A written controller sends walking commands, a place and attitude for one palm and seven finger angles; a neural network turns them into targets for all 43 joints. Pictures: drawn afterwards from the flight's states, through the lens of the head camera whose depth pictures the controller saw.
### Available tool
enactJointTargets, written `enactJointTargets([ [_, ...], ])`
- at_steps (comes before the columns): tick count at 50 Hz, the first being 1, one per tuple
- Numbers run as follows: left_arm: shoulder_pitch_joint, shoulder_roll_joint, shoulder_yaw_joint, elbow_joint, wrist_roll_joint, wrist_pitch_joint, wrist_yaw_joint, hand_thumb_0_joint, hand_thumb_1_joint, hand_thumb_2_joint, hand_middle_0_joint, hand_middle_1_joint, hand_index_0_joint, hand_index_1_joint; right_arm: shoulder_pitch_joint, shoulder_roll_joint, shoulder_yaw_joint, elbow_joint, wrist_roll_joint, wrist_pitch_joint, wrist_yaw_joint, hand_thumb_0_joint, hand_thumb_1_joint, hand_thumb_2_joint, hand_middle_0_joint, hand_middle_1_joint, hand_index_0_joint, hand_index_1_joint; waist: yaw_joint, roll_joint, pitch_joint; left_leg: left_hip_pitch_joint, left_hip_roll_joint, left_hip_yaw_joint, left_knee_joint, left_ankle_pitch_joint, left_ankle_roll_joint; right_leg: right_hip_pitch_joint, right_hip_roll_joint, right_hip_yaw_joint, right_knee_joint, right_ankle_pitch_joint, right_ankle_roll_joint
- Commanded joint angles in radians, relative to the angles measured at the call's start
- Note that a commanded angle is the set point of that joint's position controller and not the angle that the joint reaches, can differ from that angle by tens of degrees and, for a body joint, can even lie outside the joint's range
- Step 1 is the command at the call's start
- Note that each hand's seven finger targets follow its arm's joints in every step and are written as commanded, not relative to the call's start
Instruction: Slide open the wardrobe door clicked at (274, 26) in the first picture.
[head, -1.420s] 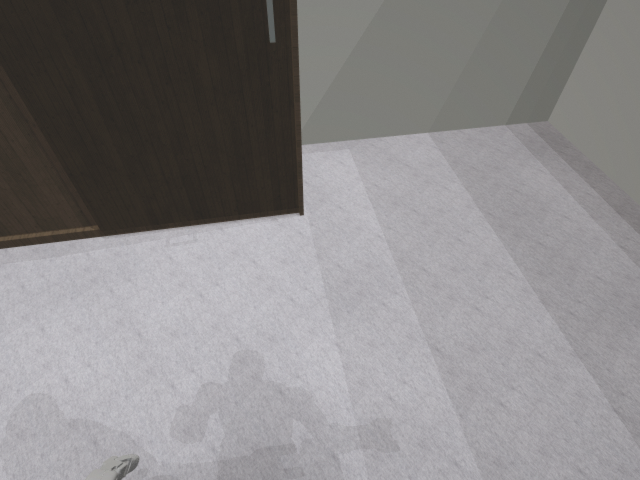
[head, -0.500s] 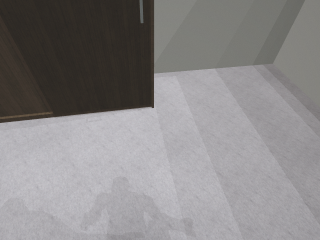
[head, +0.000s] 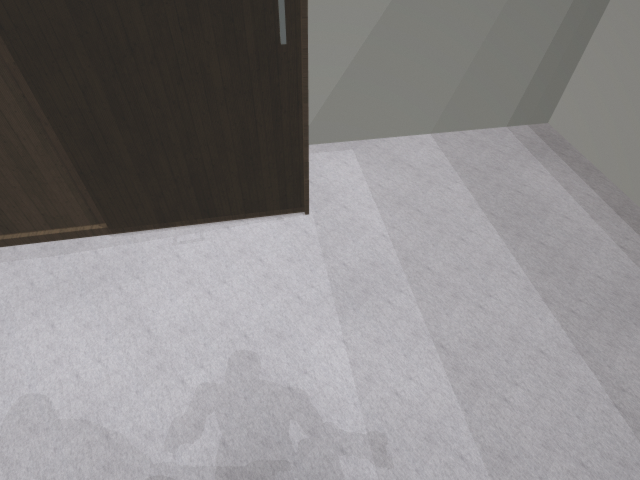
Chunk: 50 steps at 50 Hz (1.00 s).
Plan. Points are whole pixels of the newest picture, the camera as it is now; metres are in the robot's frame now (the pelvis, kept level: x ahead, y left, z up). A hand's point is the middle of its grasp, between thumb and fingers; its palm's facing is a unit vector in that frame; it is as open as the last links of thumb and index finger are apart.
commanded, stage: look at it before walking up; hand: right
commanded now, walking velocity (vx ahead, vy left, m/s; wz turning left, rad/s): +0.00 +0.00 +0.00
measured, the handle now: out of the picture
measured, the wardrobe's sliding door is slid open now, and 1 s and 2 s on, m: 0.00 0.00 0.00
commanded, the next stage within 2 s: walk to a spot facing it in 0.02 s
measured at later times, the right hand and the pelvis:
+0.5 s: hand out of the picture +0.06 -0.18 -0.19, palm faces -0.09 +0.98 -0.20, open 7.4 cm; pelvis +0.07 +0.01 -0.02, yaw +8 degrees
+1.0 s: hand (431, 444) +0.23 -0.17 -0.21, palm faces -0.12 +0.98 -0.14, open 7.4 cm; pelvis +0.30 +0.01 -0.04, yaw +13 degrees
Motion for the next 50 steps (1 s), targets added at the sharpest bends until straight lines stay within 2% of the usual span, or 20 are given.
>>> enactJointTargets([
  [1,-0.048,0.205,0.040,-0.060,-0.006,-0.028,0.011,0.000,0.900,0.900,-0.200,-0.300,-0.200,-0.300,-0.043,-0.208,-0.038,-0.065,0.002,-0.021,-0.016,0.000,-0.900,-0.900,0.200,0.300,0.200,0.300,0.002,0.001,-0.069,0.021,0.114,-0.087,-0.057,0.157,0.034,0.013,-0.122,0.095,-0.061,0.167,-0.028],
  [6,-0.052,0.207,0.039,-0.059,-0.006,-0.026,0.010,0.000,0.900,0.900,-0.200,-0.300,-0.200,-0.300,-0.046,-0.210,-0.037,-0.062,0.002,-0.020,-0.015,0.000,-0.900,-0.900,0.200,0.300,0.200,0.300,0.002,0.001,-0.042,0.007,0.111,-0.089,-0.070,0.111,0.032,0.001,-0.119,0.099,-0.075,0.127,-0.027],
  [9,0.043,0.074,0.012,-0.029,0.005,-0.004,0.004,0.000,0.900,0.900,-0.200,-0.300,-0.200,-0.300,0.055,-0.082,-0.013,-0.027,-0.001,0.008,-0.015,0.000,-0.900,-0.900,0.200,0.300,0.200,0.300,0.000,0.017,-0.060,-0.023,0.094,-0.108,-0.064,-0.154,0.025,0.005,-0.108,0.061,-0.038,-0.108,-0.009],
  [15,0.088,0.096,0.042,-0.061,0.012,-0.005,0.002,0.000,0.900,0.900,-0.200,-0.300,-0.200,-0.300,0.122,-0.083,-0.045,-0.067,-0.011,0.015,0.012,0.000,-0.900,-0.900,0.200,0.300,0.200,0.300,-0.004,0.011,0.116,-0.186,0.049,-0.166,-0.007,-0.385,0.073,-0.128,-0.127,0.076,-0.008,-0.413,-0.044],
  [18,0.160,0.095,0.052,-0.063,0.008,-0.028,0.010,0.000,0.900,0.900,-0.200,-0.300,-0.200,-0.300,0.152,-0.040,-0.051,-0.084,-0.007,-0.004,0.015,0.000,-0.900,-0.900,0.200,0.300,0.200,0.300,0.016,-0.058,0.086,-0.247,0.008,-0.118,0.153,-0.234,0.077,-0.030,-0.193,0.129,-0.006,-0.301,-0.086],
  [21,0.243,0.109,0.074,-0.050,0.005,-0.041,0.015,0.000,0.900,0.900,-0.200,-0.300,-0.200,-0.300,0.088,0.017,-0.050,-0.131,-0.007,-0.018,0.019,0.000,-0.900,-0.900,0.200,0.300,0.200,0.300,0.049,-0.201,0.112,-0.429,-0.017,0.033,0.368,-0.261,0.035,0.110,-0.343,0.252,-0.108,-0.186,-0.172],
  [24,0.271,0.062,0.069,-0.033,0.010,-0.048,0.020,0.000,0.900,0.900,-0.200,-0.300,-0.200,-0.300,0.092,0.045,-0.057,-0.134,-0.005,-0.035,0.022,0.000,-0.900,-0.900,0.200,0.300,0.200,0.300,0.035,-0.151,0.108,-0.363,0.024,0.053,0.295,-0.284,0.039,0.114,-0.342,0.142,0.013,0.182,-0.163],
  [25,0.226,0.049,0.063,-0.042,0.011,-0.048,0.021,0.000,0.900,0.900,-0.200,-0.300,-0.200,-0.300,0.203,0.056,-0.063,-0.097,-0.009,-0.039,0.023,0.000,-0.900,-0.900,0.200,0.300,0.200,0.300,-0.031,-0.087,0.066,-0.129,0.010,0.072,0.149,-0.178,0.055,-0.018,-0.280,0.027,0.167,0.218,-0.110],
  [26,0.172,0.015,0.056,-0.072,0.002,-0.052,0.016,0.000,0.900,0.900,-0.200,-0.300,-0.200,-0.300,0.396,0.004,-0.080,-0.033,-0.014,-0.047,0.017,0.000,-0.900,-0.900,0.200,0.300,0.200,0.300,-0.116,0.103,-0.008,0.168,0.086,-0.113,0.026,-0.075,0.101,-0.253,-0.165,-0.117,0.477,0.194,-0.043],
  [27,0.089,-0.061,0.038,-0.135,-0.004,-0.066,0.007,0.000,0.900,0.900,-0.200,-0.300,-0.200,-0.300,0.575,-0.104,-0.105,0.025,-0.011,-0.059,-0.005,0.000,-0.900,-0.900,0.200,0.300,0.200,0.300,-0.157,0.406,-0.034,0.352,0.347,-0.534,-0.100,0.193,0.187,-0.564,-0.018,-0.184,0.756,-0.302,0.015],
  [28,0.044,-0.022,0.047,-0.149,0.003,-0.069,0.009,0.000,0.900,0.900,-0.200,-0.300,-0.200,-0.300,0.616,-0.089,-0.092,0.045,0.004,-0.058,-0.019,0.000,-0.900,-0.900,0.200,0.300,0.200,0.300,-0.157,0.274,-0.043,0.367,0.363,-0.566,-0.079,0.340,0.217,-0.604,-0.047,-0.053,0.845,-0.341,0.000],
  [32,0.023,-0.087,0.054,-0.123,0.013,-0.051,-0.003,0.000,0.900,0.900,-0.200,-0.300,-0.200,-0.300,0.443,0.037,-0.060,0.001,-0.010,-0.061,-0.029,0.000,-0.900,-0.900,0.200,0.300,0.200,0.300,-0.065,0.030,0.115,0.146,0.283,-0.323,-0.098,0.343,0.221,-0.610,-0.126,-0.053,0.842,-0.165,0.017],
  [36,0.054,-0.117,0.060,-0.127,0.007,-0.030,-0.021,0.000,0.900,0.900,-0.200,-0.300,-0.200,-0.300,0.387,0.054,-0.055,-0.002,-0.012,-0.078,-0.032,0.000,-0.900,-0.900,0.200,0.300,0.200,0.300,-0.003,0.096,0.100,0.075,0.200,-0.159,-0.158,0.348,0.185,-0.562,-0.119,-0.095,0.710,-0.027,0.038],
  [42,-0.058,-0.136,0.052,-0.180,-0.005,-0.045,-0.037,0.000,0.900,0.900,-0.200,-0.300,-0.200,-0.300,0.380,0.053,-0.058,0.020,-0.008,-0.080,-0.040,0.000,-0.900,-0.900,0.200,0.300,0.200,0.300,-0.017,0.131,0.121,0.062,0.167,-0.086,-0.173,0.455,0.142,-0.405,-0.086,-0.139,0.376,0.093,0.005],
  [45,0.103,-0.101,0.068,-0.134,0.002,-0.061,-0.019,0.000,0.900,0.900,-0.200,-0.300,-0.200,-0.300,0.359,0.021,-0.073,0.021,-0.010,-0.082,-0.041,0.000,-0.900,-0.900,0.200,0.300,0.200,0.300,0.061,0.107,0.010,0.078,0.166,-0.057,0.056,0.716,0.123,-0.127,-0.015,-0.168,0.260,0.084,-0.034],
  [46,0.259,-0.065,0.078,-0.086,0.009,-0.063,-0.010,0.000,0.900,0.900,-0.200,-0.300,-0.200,-0.300,0.346,0.020,-0.076,0.016,-0.006,-0.082,-0.040,0.000,-0.900,-0.900,0.200,0.300,0.200,0.300,0.127,0.085,-0.064,0.038,0.142,-0.042,0.245,0.678,0.103,0.039,-0.024,-0.129,0.209,0.111,-0.045],
  [47,0.397,0.015,0.097,-0.052,0.022,-0.065,0.002,0.000,0.900,0.900,-0.200,-0.300,-0.200,-0.300,0.387,0.058,-0.078,0.010,0.003,-0.081,-0.034,0.000,-0.900,-0.900,0.200,0.300,0.200,0.300,0.162,-0.063,-0.199,-0.091,0.069,-0.002,0.495,0.407,0.077,0.267,-0.161,0.034,0.191,0.123,-0.085],
  [48,0.459,0.110,0.118,-0.040,0.030,-0.068,0.008,0.000,0.900,0.900,-0.200,-0.300,-0.200,-0.300,0.471,0.126,-0.069,-0.001,0.016,-0.075,-0.020,0.000,-0.900,-0.900,0.200,0.300,0.200,0.300,0.127,-0.344,-0.300,-0.326,-0.078,0.043,0.868,-0.319,0.051,0.428,-0.455,0.456,0.035,0.116,-0.189],
  [49,0.418,0.106,0.111,-0.052,0.007,-0.054,0.009,0.000,0.900,0.900,-0.200,-0.300,-0.200,-0.300,0.393,0.111,-0.062,-0.036,0.009,-0.074,-0.023,0.000,-0.900,-0.900,0.200,0.300,0.200,0.300,0.114,-0.252,-0.234,-0.374,-0.034,-0.041,1.014,-0.348,0.069,0.298,-0.493,0.556,-0.089,-0.044,-0.231],
  [50,0.304,0.043,0.102,-0.069,0.007,-0.056,0.014,0.000,0.900,0.900,-0.200,-0.300,-0.200,-0.300,0.346,0.111,-0.062,-0.033,0.007,-0.064,-0.025,0.000,-0.900,-0.900,0.200,0.300,0.200,0.300,0.076,-0.179,-0.124,-0.410,0.019,-0.053,1.061,-0.243,0.065,0.154,-0.469,0.483,-0.164,-0.203,-0.184],
])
